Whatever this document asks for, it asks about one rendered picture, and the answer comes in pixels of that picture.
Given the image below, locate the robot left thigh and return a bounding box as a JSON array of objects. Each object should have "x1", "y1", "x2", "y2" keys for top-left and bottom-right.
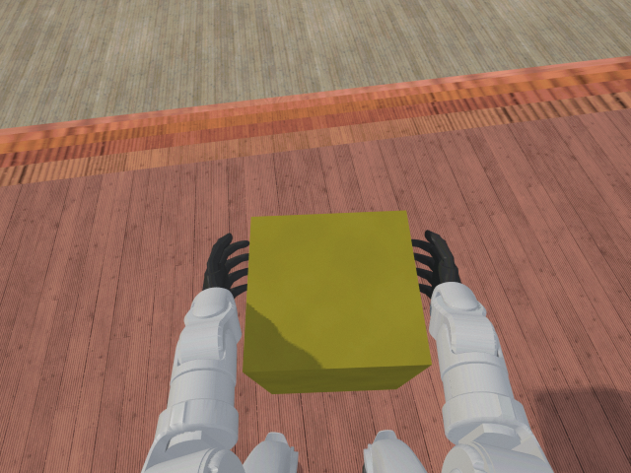
[{"x1": 243, "y1": 440, "x2": 299, "y2": 473}]

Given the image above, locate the left robot upper arm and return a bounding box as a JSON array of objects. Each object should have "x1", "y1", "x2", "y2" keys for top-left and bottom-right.
[{"x1": 144, "y1": 447, "x2": 245, "y2": 473}]

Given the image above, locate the carton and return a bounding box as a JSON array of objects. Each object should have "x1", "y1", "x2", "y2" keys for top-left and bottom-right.
[{"x1": 243, "y1": 210, "x2": 432, "y2": 394}]

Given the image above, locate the robot right hand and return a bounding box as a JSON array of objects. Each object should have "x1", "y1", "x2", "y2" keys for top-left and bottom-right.
[{"x1": 411, "y1": 230, "x2": 461, "y2": 298}]

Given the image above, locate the robot left hand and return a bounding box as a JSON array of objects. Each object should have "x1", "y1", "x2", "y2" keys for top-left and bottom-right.
[{"x1": 202, "y1": 233, "x2": 249, "y2": 299}]

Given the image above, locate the robot right forearm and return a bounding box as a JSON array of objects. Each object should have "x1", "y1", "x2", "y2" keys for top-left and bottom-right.
[{"x1": 429, "y1": 282, "x2": 554, "y2": 473}]

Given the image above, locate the left robot shin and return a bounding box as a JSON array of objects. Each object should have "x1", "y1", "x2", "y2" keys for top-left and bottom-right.
[{"x1": 265, "y1": 432, "x2": 288, "y2": 444}]

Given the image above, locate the right robot upper arm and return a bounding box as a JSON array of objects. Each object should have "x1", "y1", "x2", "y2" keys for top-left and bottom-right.
[{"x1": 442, "y1": 441, "x2": 553, "y2": 473}]

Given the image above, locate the robot left forearm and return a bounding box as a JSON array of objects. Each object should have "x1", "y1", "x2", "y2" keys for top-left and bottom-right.
[{"x1": 141, "y1": 288, "x2": 242, "y2": 473}]

